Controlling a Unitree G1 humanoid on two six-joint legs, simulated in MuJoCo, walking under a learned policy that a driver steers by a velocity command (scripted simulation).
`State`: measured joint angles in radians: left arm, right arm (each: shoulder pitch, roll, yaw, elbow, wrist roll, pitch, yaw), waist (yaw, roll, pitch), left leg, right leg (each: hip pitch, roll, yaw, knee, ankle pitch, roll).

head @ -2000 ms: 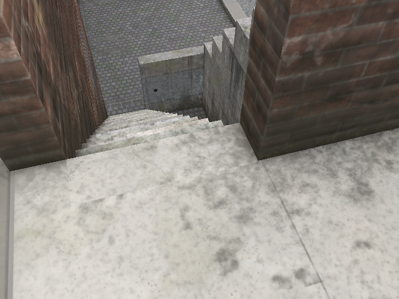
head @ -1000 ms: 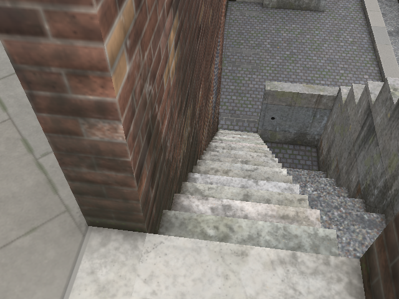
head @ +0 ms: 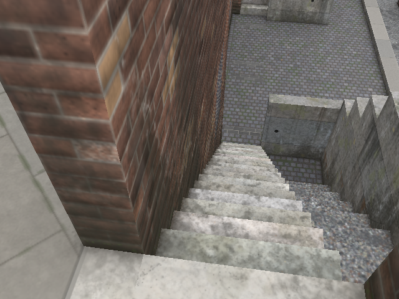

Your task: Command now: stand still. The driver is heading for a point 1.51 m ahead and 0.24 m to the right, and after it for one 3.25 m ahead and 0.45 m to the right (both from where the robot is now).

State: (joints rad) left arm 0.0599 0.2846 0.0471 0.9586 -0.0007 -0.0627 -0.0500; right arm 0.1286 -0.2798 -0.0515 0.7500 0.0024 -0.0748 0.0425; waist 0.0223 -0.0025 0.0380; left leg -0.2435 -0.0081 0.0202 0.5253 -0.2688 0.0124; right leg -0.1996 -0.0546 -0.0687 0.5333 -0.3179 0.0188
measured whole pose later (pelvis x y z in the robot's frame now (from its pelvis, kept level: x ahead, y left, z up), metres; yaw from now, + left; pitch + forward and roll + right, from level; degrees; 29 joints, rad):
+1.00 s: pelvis +0.01 +0.02 +0.01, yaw +0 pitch -2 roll +0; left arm 0.04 0.30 0.05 1.11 0.00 -0.03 -0.04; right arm 0.13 -0.30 -0.05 0.96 0.00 -0.07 0.07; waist 0.02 -0.02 0.06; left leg -0.18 -0.03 0.03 0.45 -0.24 0.04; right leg -0.13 -0.08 -0.06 0.45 -0.28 0.05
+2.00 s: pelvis +0.31 -0.05 -0.01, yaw -2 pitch +3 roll +0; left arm 0.47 0.16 0.01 1.01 0.07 -0.09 -0.06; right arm 0.03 -0.21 -0.01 0.86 -0.07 -0.08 0.04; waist 0.06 0.01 -0.03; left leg -0.46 -0.01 0.08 0.57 -0.16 0.11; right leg -0.08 0.03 0.04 0.83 -0.53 -0.02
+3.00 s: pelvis +0.72 -0.12 -0.25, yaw -2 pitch +5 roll +3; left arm 0.23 0.22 -0.04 0.77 0.11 -0.03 -0.10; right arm 0.58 -0.20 0.00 1.02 -0.10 -0.12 0.03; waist -0.05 -0.02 -0.07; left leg -0.42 -0.09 0.10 0.80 -0.48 0.09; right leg -0.98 -0.15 0.06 1.45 -0.03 -0.01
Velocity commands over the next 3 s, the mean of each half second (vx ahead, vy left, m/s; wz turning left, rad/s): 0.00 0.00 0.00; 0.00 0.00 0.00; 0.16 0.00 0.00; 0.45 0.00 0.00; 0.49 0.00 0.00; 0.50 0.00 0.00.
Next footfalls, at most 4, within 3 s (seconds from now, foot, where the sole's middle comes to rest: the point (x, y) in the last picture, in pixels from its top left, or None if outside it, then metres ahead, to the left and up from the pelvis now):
1.50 right None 0.11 -0.16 -0.77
1.92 left None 0.44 0.04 -0.77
2.40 right None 0.49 -0.21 -0.77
2.80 left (220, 263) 0.72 -0.04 -0.99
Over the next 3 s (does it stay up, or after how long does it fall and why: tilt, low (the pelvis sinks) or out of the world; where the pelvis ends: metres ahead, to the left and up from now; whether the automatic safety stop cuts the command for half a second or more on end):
stays up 0.72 -0.12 -0.25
